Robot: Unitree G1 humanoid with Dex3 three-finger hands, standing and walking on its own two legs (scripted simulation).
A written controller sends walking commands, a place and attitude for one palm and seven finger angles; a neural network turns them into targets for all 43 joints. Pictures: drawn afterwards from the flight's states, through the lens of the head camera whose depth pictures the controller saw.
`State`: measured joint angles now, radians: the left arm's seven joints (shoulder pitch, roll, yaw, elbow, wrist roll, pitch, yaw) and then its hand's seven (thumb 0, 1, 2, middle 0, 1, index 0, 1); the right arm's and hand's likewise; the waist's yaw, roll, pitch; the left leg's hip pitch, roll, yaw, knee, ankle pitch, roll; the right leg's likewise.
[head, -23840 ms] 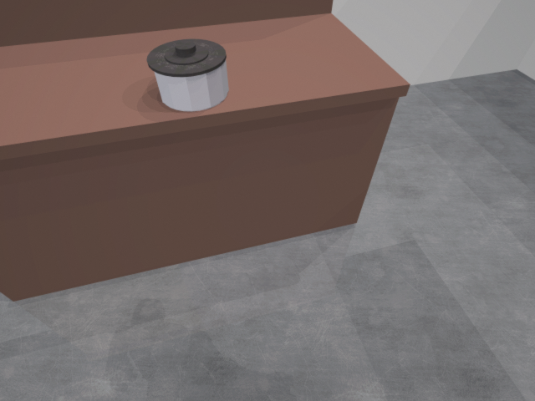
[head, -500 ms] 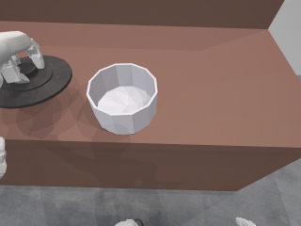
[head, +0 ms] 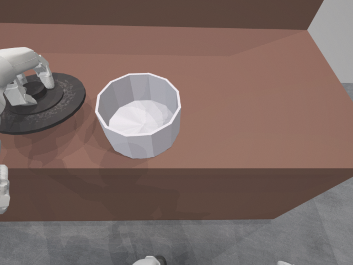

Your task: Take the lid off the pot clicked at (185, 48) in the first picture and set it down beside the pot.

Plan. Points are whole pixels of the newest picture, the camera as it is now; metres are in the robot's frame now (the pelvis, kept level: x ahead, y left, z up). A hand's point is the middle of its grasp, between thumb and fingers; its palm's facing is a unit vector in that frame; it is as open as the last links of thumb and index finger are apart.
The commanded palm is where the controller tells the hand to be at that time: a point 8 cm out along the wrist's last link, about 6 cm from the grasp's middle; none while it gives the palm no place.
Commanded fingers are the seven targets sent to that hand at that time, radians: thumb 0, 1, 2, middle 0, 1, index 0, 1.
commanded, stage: lower the lid onto the table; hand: left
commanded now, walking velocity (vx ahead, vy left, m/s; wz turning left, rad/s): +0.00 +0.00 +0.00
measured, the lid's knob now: (32, 90) +0.47 +0.32 +0.11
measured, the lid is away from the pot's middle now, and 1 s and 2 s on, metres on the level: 0.23 0.23 0.23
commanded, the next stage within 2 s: open the fingers wide in 1.78 s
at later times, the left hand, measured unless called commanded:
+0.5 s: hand (32, 101) +0.44 +0.31 +0.11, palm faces -0.45 -0.09 -0.89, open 8.1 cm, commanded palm +0.46 +0.32 +0.19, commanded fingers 0.00 0.53 1.11 -0.82 -0.94 -0.85 -0.96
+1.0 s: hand (40, 110) +0.44 +0.31 +0.08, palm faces -0.50 -0.09 -0.86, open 8.1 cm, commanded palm +0.48 +0.32 +0.15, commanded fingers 0.00 0.53 1.11 -0.82 -0.94 -0.85 -0.96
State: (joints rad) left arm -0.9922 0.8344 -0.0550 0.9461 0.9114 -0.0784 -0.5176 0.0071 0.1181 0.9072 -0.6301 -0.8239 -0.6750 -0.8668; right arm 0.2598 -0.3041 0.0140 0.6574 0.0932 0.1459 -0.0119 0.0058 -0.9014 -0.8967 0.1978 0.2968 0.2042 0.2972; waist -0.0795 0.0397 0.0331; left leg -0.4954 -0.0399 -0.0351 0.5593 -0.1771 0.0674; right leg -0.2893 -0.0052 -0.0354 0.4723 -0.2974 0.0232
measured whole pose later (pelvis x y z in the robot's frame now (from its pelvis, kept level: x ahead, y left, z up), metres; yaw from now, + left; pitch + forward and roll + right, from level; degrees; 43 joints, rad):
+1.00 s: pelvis +0.00 -0.01 -0.01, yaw -1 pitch +9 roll -3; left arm -0.91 0.82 -0.05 1.01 0.93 -0.14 -0.44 0.01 0.12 0.91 -0.62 -0.82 -0.67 -0.86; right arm 0.29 -0.32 0.02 0.67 0.09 0.13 -0.05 0.00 -0.90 -0.90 0.20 0.30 0.20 0.30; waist -0.09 0.03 0.00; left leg -0.59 -0.02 -0.03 0.65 -0.22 0.06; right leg -0.39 0.01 -0.03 0.56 -0.34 0.02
